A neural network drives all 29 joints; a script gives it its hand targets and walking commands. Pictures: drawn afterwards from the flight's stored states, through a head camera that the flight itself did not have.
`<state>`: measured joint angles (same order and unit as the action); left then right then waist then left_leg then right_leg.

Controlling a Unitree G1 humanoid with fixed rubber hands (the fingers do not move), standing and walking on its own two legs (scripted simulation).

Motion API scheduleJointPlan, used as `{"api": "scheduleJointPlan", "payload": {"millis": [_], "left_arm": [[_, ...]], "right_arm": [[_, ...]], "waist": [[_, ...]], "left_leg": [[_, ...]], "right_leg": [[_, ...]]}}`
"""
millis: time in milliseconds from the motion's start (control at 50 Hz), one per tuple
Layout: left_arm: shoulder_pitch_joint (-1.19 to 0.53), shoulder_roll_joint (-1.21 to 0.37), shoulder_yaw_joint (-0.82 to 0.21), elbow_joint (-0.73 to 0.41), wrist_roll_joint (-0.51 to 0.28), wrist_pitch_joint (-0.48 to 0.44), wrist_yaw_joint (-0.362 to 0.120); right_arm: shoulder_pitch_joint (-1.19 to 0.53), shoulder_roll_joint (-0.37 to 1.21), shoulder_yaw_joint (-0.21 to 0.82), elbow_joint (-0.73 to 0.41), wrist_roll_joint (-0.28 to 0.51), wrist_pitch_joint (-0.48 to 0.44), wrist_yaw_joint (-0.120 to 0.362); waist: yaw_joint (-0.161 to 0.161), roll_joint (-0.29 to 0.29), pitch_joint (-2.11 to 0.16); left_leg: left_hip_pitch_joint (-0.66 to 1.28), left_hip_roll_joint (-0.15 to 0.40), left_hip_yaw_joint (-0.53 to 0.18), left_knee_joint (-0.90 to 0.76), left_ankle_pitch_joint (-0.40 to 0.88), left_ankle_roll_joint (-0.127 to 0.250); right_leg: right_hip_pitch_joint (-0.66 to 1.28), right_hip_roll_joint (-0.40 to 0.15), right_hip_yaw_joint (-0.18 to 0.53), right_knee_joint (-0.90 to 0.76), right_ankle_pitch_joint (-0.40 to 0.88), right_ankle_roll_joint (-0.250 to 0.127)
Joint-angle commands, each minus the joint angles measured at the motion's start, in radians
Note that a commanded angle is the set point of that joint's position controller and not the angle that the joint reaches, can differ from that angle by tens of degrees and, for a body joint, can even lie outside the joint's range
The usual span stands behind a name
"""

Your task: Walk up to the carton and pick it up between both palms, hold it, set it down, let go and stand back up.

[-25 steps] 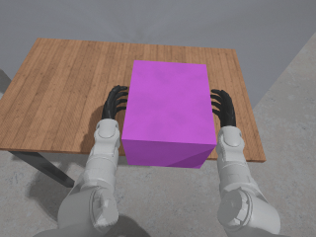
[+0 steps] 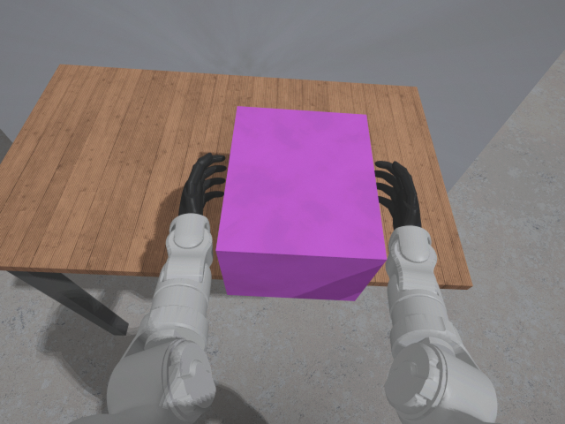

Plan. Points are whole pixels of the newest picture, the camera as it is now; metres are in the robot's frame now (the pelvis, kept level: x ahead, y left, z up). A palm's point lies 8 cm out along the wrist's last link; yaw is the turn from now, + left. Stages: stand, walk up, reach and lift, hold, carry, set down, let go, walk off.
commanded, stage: set down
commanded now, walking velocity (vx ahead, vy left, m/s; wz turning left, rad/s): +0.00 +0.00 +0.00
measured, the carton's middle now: (296, 204) +0.46 +0.00 -0.02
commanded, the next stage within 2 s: none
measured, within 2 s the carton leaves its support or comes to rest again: neither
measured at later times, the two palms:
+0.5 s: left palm (194, 201) +0.43 +0.16 +0.02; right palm (402, 208) +0.44 -0.17 +0.03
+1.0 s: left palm (172, 178) +0.42 +0.18 +0.08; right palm (446, 179) +0.44 -0.20 +0.09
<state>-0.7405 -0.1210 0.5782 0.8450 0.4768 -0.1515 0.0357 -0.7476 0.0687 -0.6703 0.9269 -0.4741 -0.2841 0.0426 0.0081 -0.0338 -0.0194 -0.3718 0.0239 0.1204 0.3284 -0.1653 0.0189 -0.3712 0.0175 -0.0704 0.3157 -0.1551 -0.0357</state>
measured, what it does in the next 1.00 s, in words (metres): shifts its weight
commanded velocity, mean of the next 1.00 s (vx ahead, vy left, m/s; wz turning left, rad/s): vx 0.00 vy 0.00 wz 0.00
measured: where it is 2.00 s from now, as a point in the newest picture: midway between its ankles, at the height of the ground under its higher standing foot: outside the picture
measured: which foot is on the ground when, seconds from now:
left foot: down 0.00-1.00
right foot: down 0.00-1.00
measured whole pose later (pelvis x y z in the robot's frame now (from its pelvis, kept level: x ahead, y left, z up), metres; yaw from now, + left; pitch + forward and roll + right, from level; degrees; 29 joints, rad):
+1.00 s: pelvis -0.05 -0.02 -0.03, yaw +0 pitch +26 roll +0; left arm -1.15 0.26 -0.07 1.44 -0.30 -0.21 0.08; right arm -1.15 -0.34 0.13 1.36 0.41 -0.12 0.00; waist 0.03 -0.03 -0.29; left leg -0.85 0.05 0.06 0.59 -0.19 -0.01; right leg -0.85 0.04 -0.08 0.58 -0.18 -0.07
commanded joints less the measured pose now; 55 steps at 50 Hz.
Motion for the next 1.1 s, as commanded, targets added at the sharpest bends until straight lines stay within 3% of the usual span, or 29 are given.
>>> {"api": "scheduleJointPlan", "payload": {"millis": [0,100,160,240,360,480,540,640,740,860,1080], "left_arm": [[-0.349,-0.273,-0.161,0.021,0.02,-0.014,-0.024],[-0.349,-0.034,-0.125,0.019,-0.027,-0.035,0.041],[-0.417,0.117,-0.209,0.055,-0.153,-0.063,0.106],[-0.519,0.198,-0.308,0.22,-0.322,-0.115,0.147],[-0.605,0.319,-0.394,0.423,-0.461,-0.201,0.143],[-0.639,0.384,-0.448,0.531,-0.539,-0.247,0.105],[-0.669,0.402,-0.491,0.533,-0.585,-0.256,0.091],[-0.747,0.441,-0.575,0.471,-0.69,-0.242,0.083],[-0.81,0.491,-0.636,0.444,-0.774,-0.197,0.073],[-0.832,0.54,-0.639,0.464,-0.791,-0.119,0.051],[-0.884,0.547,-0.62,0.384,-0.736,0.001,0.056]], "right_arm": [[-0.321,0.316,0.212,0.061,-0.037,0.009,0.092],[-0.302,0.055,0.191,0.073,0.044,0.015,0.034],[-0.376,-0.114,0.283,0.116,0.205,0.009,-0.031],[-0.495,-0.202,0.436,0.221,0.407,-0.002,-0.08],[-0.6,-0.355,0.537,0.332,0.56,-0.041,-0.103],[-0.638,-0.461,0.605,0.442,0.656,-0.086,-0.102],[-0.659,-0.502,0.641,0.469,0.709,-0.095,-0.088],[-0.726,-0.536,0.707,0.397,0.801,-0.065,-0.056],[-0.791,-0.543,0.766,0.313,0.863,0.013,-0.029],[-0.824,-0.548,0.801,0.291,0.891,0.108,-0.033],[-0.829,-0.583,0.716,0.306,0.842,0.187,-0.071]], "waist": [[0.02,0.011,-0.453],[0.025,0.028,-0.51],[0.032,0.052,-0.593],[0.037,0.048,-0.721],[0.027,0.046,-0.907],[0.015,0.045,-0.891],[0.01,0.054,-0.888],[0.018,0.042,-0.972],[0.034,-0.016,-0.998],[0.046,-0.076,-0.969],[0.005,0.035,-0.888]], "left_leg": [[0.224,0.019,-0.028,0.03,0.326,0.008],[0.217,0.02,-0.022,0.059,0.363,-0.003],[0.16,0.023,-0.026,0.098,0.375,-0.015],[0.062,0.023,-0.041,0.168,0.355,-0.029],[0.079,0.03,-0.069,0.29,0.468,-0.071],[0.038,0.023,-0.08,0.336,0.504,-0.096],[0.03,0.02,-0.085,0.338,0.478,-0.1],[-0.003,0.013,-0.087,0.334,0.397,-0.088],[-0.19,0.0,-0.084,0.285,0.206,-0.045],[-0.4,-0.019,-0.07,0.226,0.043,-0.01],[-0.141,-0.007,-0.081,0.156,0.124,-0.049]], "right_leg": [[0.162,-0.023,0.008,0.025,0.297,0.049],[0.142,-0.015,0.024,0.036,0.314,0.042],[0.108,-0.005,0.046,0.06,0.326,0.027],[0.083,0.0,0.067,0.119,0.357,0.018],[-0.035,0.017,0.043,0.196,0.438,0.023],[-0.086,0.027,0.026,0.239,0.486,0.038],[-0.118,0.03,0.02,0.246,0.459,0.042],[-0.139,0.031,0.02,0.25,0.387,0.046],[-0.038,0.008,0.052,0.276,0.333,0.064],[0.159,-0.025,0.107,0.293,0.327,0.086],[0.069,0.0,0.056,0.175,0.278,0.064]]}}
